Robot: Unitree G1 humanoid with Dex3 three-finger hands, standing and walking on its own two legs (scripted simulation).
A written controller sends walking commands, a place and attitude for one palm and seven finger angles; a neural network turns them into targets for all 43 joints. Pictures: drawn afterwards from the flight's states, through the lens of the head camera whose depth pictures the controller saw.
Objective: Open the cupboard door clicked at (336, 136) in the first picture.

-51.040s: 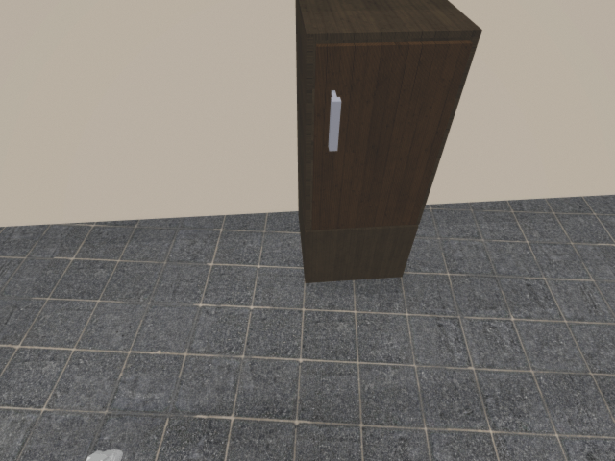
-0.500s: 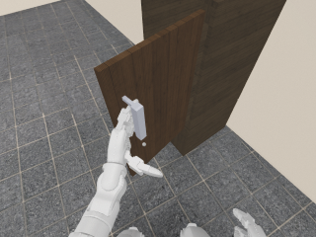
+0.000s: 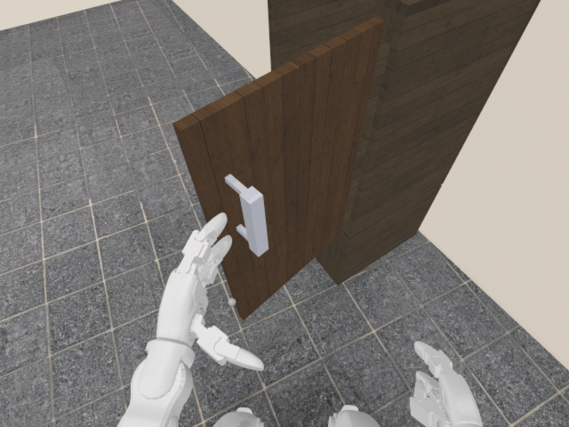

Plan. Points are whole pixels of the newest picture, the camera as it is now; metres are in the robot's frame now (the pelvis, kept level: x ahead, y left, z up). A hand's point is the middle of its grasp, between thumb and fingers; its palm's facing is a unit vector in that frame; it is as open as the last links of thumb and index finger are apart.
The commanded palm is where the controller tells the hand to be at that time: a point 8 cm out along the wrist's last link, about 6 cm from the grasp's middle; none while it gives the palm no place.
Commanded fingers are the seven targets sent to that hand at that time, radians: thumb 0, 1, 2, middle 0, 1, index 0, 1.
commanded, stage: slide the hand sideways off the handle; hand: left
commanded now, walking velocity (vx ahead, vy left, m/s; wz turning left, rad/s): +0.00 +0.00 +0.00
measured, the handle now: (246, 216) +0.40 +0.08 +0.06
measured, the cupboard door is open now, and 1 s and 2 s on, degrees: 100 100 100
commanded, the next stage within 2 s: draw the hand back to the body in 0.28 s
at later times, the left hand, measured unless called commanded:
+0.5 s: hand (210, 314) +0.25 +0.11 +0.06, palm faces -0.09 -0.99 -0.05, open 16.3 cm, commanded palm +0.22 +0.18 +0.08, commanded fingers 0.00 -0.50 0.30 -0.15 -0.30 -0.15 -0.30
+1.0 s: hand (117, 312) +0.22 +0.18 +0.13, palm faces +0.10 -0.96 -0.25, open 15.6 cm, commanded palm +0.19 +0.24 +0.15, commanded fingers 0.00 -0.08 0.48 -0.17 -0.30 -0.17 -0.30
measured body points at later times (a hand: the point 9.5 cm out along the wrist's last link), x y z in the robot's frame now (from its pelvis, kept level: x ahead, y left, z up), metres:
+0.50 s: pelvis +0.00 -0.01 +0.00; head +0.06 -0.02 +0.44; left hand +0.25 +0.16 +0.07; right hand +0.17 -0.24 -0.09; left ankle -0.01 +0.12 -0.67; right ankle +0.02 -0.10 -0.67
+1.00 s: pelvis +0.02 +0.01 +0.04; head +0.02 -0.01 +0.48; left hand +0.21 +0.24 +0.15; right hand +0.20 -0.22 -0.03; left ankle -0.01 +0.12 -0.67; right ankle +0.02 -0.10 -0.67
